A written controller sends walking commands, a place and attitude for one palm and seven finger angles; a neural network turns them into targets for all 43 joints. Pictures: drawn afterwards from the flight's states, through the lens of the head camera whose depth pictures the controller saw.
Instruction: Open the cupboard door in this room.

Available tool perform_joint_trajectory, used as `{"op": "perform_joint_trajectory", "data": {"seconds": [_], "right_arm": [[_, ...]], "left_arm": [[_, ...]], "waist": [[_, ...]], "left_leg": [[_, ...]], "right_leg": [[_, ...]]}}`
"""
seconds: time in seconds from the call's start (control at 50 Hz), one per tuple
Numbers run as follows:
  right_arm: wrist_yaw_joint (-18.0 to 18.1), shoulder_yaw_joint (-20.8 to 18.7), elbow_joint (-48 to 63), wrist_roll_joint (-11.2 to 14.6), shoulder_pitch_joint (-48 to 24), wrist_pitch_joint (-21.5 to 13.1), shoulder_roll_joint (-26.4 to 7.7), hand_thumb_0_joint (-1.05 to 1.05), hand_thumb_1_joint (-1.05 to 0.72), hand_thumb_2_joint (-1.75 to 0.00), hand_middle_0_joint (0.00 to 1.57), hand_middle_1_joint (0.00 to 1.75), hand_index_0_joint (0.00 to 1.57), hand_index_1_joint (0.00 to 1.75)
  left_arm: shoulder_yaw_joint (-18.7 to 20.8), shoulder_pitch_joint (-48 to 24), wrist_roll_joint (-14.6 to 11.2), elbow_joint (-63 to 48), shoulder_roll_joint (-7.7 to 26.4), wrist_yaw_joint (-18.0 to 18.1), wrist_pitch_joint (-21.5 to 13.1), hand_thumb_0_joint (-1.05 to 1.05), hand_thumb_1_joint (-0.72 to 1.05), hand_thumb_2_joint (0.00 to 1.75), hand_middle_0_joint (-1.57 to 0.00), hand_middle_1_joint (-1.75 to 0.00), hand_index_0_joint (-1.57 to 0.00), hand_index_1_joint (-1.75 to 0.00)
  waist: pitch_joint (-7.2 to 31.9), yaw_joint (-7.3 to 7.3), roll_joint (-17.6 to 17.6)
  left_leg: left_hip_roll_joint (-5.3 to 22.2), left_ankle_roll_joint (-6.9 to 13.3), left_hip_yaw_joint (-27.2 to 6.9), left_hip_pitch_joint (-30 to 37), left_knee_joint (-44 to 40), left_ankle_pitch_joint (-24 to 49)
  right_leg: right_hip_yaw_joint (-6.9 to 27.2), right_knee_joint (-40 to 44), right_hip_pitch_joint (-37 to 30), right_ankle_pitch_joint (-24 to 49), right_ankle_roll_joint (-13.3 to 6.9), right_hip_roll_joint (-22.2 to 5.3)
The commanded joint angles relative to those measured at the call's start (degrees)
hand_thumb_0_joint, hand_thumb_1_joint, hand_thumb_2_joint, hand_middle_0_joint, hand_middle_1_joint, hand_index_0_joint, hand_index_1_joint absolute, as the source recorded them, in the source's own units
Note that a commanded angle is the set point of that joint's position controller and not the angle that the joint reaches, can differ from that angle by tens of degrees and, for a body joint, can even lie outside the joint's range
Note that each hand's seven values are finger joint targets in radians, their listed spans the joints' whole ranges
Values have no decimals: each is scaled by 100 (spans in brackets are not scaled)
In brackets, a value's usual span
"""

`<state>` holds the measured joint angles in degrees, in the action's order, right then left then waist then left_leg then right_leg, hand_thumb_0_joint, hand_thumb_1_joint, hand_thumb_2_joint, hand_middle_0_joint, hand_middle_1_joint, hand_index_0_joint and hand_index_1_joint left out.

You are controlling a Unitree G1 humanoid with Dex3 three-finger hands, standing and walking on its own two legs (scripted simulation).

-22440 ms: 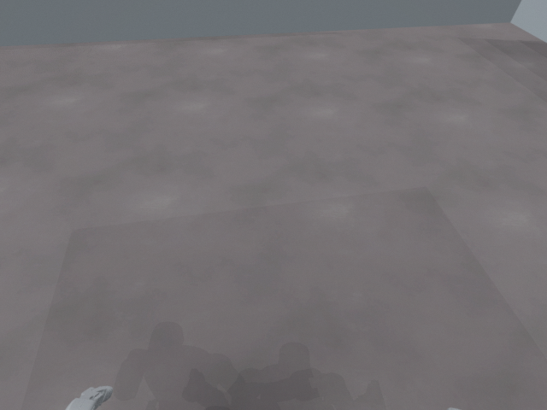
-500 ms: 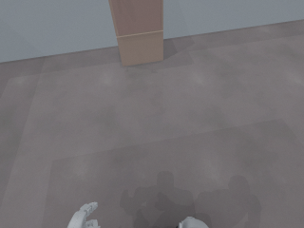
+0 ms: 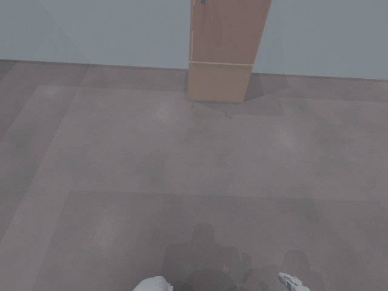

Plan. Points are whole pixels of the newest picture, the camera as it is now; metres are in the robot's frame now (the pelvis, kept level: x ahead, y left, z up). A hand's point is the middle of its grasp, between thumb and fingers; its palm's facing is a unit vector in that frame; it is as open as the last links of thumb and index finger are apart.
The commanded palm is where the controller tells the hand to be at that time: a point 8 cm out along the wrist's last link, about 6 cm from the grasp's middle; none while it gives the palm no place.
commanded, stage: turn or walk to find it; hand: left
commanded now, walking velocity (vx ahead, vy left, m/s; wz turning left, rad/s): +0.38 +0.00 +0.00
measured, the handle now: out of the picture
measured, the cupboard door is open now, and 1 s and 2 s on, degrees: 0 0 0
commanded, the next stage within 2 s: stand and wait in 0.38 s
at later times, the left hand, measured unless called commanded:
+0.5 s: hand (166, 202) +0.35 +0.12 -0.14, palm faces -0.08 -0.97 -0.25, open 7.4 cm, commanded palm none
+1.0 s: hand (174, 229) +0.28 +0.08 -0.16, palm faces +0.07 -0.98 -0.16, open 7.3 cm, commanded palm none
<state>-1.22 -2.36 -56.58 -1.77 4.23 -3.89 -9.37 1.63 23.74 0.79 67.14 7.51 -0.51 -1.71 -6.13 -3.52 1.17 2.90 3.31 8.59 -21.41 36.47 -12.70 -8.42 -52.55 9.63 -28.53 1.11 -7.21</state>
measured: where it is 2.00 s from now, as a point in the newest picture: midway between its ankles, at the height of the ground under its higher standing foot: (206, 273)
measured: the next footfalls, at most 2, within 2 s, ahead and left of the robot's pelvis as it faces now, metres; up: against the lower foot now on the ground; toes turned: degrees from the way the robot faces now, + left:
right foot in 0.48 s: +0.34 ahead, -0.17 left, +0.00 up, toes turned -12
left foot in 0.92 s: +0.32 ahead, +0.05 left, +0.00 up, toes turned +3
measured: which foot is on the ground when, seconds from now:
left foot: down 0.00-0.48, up 0.50-0.90, down 0.92-1.00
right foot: up 0.00-0.46, down 0.48-1.00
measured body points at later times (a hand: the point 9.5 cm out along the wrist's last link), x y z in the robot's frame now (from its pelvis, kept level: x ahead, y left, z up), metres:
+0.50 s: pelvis +0.20 -0.06 +0.00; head +0.23 -0.10 +0.44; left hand +0.35 +0.17 -0.12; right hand +0.10 -0.27 -0.17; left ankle +0.08 +0.09 -0.71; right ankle +0.31 -0.16 -0.73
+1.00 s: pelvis +0.27 -0.09 +0.02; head +0.27 -0.08 +0.47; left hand +0.28 +0.14 -0.15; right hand +0.32 -0.32 -0.13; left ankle +0.27 +0.05 -0.72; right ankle +0.30 -0.16 -0.72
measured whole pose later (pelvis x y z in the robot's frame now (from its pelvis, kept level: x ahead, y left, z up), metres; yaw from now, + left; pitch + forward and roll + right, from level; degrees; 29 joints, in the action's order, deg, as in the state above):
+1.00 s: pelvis +0.27 -0.09 +0.02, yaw -1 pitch -2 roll +0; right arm 1.9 -0.9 -63.5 -0.9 11.5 -0.7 -9.4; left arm 1.4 14.3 0.3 65.6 8.7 1.0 -0.3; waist -1.3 -1.9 0.4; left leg 3.5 -1.5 3.7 -10.1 26.9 -14.4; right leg -11.4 -24.7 11.8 -11.0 -3.8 -0.1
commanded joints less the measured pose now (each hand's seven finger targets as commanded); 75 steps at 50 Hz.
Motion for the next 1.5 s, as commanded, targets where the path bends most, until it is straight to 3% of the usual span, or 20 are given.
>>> {"op": "perform_joint_trajectory", "data": {"seconds": [0.0, 0.04, 0.1, 0.26, 0.36, 0.38, 0.42, 0.44, 0.46, 0.48, 0.5, 0.56, 0.6, 0.64, 0.82, 0.88, 0.92, 1.04, 1.14, 1.48], "right_arm": [[177, -289, -244, 65, 1555, 16, -1029, 0, -90, -90, 20, 30, 20, 30], [179, -193, -233, 59, 1275, -44, -699, 0, -90, -90, 20, 30, 20, 30], [192, -228, -182, 62, 1275, -81, -491, 0, -90, -90, 20, 30, 20, 30], [233, -244, -362, 64, 1824, -138, -680, 0, -90, -90, 20, 30, 20, 30], [216, -278, -510, 2, 1984, -78, -829, 0, -90, -90, 20, 30, 20, 30], [227, -279, -539, 1, 1956, -56, -842, 0, -90, -90, 20, 30, 20, 30], [231, -248, -588, 37, 1967, -20, -846, 0, -90, -90, 20, 30, 20, 30], [194, -224, -604, 79, 2006, -33, -720, 0, -90, -90, 20, 30, 20, 30], [170, -135, -475, 133, 2229, -40, -285, 0, -90, -90, 20, 30, 20, 30], [231, -119, -372, 179, 2096, 58, -483, 0, -90, -90, 20, 30, 20, 30], [240, -123, -503, 186, 2159, 115, -402, 0, -90, -90, 20, 30, 20, 30], [200, -86, -589, 107, 1757, 247, -197, 0, -90, -90, 20, 30, 20, 30], [195, -57, -694, 87, 2030, 359, -95, 0, -90, -90, 20, 30, 20, 30], [189, -55, -758, 62, 2100, 429, 14, 0, -90, -90, 20, 30, 20, 30], [220, 43, -495, 84, 1242, 378, -127, 0, -90, -90, 20, 30, 20, 30], [243, 82, -652, 101, 1514, 288, -218, 0, -90, -90, 20, 30, 20, 30], [288, 83, -622, 79, 1294, 238, -474, 0, -90, -90, 20, 30, 20, 30], [310, 158, -650, 115, 1116, 306, -339, 0, -90, -90, 20, 30, 20, 30], [319, 157, -732, 115, 1354, 323, -305, 0, -90, -90, 20, 30, 20, 30], [355, 167, -985, 146, 1824, 207, -105, 0, -90, -90, 20, 30, 20, 30]], "left_arm": [[148, -753, 21, -731, 595, 19, -207, 0, 90, 90, -20, -30, -20, -30], [151, -504, 77, -604, 458, -20, -95, 0, 90, 90, -20, -30, -20, -30], [197, -331, 108, -675, 295, -17, 67, 0, 90, 90, -20, -30, -20, -30], [218, -1743, 67, -1345, 513, -122, 86, 0, 90, 90, -20, -30, -20, -30], [190, -2117, 39, -1515, 500, -147, -12, 0, 90, 90, -20, -30, -20, -30], [193, -1980, 42, -1462, 516, -132, -34, 0, 90, 90, -20, -30, -20, -30], [218, -883, 66, -1095, 704, -94, -139, 0, 90, 90, -20, -30, -20, -30], [296, -69, 97, -817, 1089, -29, -225, 0, 90, 90, -20, -30, -20, -30], [469, 590, 122, -604, 1733, 59, -290, 0, 90, 90, -20, -30, -20, -30], [414, 638, -37, -567, 1853, 91, -269, 0, 90, 90, -20, -30, -20, -30], [388, 28, -33, -666, 1672, 116, -268, 0, 90, 90, -20, -30, -20, -30], [199, -968, -56, -926, 1044, 146, -239, 0, 90, 90, -20, -30, -20, -30], [120, -1228, -29, -930, 866, 150, -246, 0, 90, 90, -20, -30, -20, -30], [113, -1286, 10, -911, 647, 168, -248, 0, 90, 90, -20, -30, -20, -30], [122, -985, 19, -591, 900, 175, -94, 0, 90, 90, -20, -30, -20, -30], [74, -1017, -53, -499, 782, 193, -42, 0, 90, 90, -20, -30, -20, -30], [13, -829, -75, -461, 569, 186, 6, 0, 90, 90, -20, -30, -20, -30], [-62, -567, -42, -211, 635, 201, 46, 0, 90, 90, -20, -30, -20, -30], [-98, -438, -45, -150, 568, 226, 32, 0, 90, 90, -20, -30, -20, -30], [-125, -204, -54, -152, 335, 305, 42, 0, 90, 90, -20, -30, -20, -30]], "waist": [[492, 734, -771], [178, 432, -591], [167, 261, -713], [-110, 456, -585], [-26, 550, -710], [27, 487, -676], [565, 19, -300], [1067, -307, 280], [1742, -398, 1875], [1931, -296, 1498], [1701, -66, 1205], [724, 264, 355], [806, 514, 409], [782, 585, 594], [581, 270, 427], [592, 431, 41], [416, 260, -651], [58, 206, -602], [54, 280, -144], [152, 277, -53]], "left_leg": [[1918, 631, -2311, 2011, -2212, 407], [1544, 342, -1642, 1184, -2483, 182], [1341, 389, -1168, 907, -2793, -121], [1422, 664, -1034, 1866, -2780, 898], [1409, 501, -733, 1986, -2303, 1527], [1401, 442, -696, 1927, -2043, 1897], [1035, 143, -401, 1748, -667, 2857], [723, -87, -234, 900, 601, 2211], [-135, -365, 18, -556, 2430, -1153], [-171, -392, -693, -519, 3240, -2305], [58, -395, -999, -459, 3560, -1929], [366, -468, -996, -419, 3371, -947], [375, -551, -893, -1, 2766, -658], [350, -624, -787, 205, 2228, -472], [249, -633, -634, 558, -56, -734], [330, -550, -772, 1574, -1355, 379], [837, -309, -1200, 1237, -1728, 520], [527, -346, -976, 835, -2107, -252], [450, -321, -902, 1050, -2066, -214], [492, -206, -910, 1057, -2061, 500]], "right_leg": [[631, -2001, 2703, 498, -87, -237], [622, -1722, 2242, 934, -27, -294], [583, -1606, 2360, 1558, 76, -281], [591, -53, 3186, 2004, 217, -376], [205, 1452, 2212, 1741, 26, -48], [151, 1644, 1844, 1738, -33, 43], [-74, 2360, 324, 2262, -105, 371], [413, 2402, -1112, 3163, -241, -65], [2432, 2508, -2431, 5262, -754, -1766], [2686, 2830, -2039, 6390, -1193, -2162], [2339, 2976, -1541, 5828, -1219, -1961], [1445, 3425, 34, 4602, -836, -1386], [828, 3580, 491, 4266, -682, -1085], [636, 3765, 701, 3963, -652, -853], [1185, 3892, 300, 2521, -993, -922], [952, 3578, 758, 1843, -580, -542], [701, 3459, 554, 1730, -231, -94], [731, 3727, 6, 1606, -150, -130], [761, 3837, 134, 1403, -157, -156], [633, 3324, -89, 2262, -171, -111]]}}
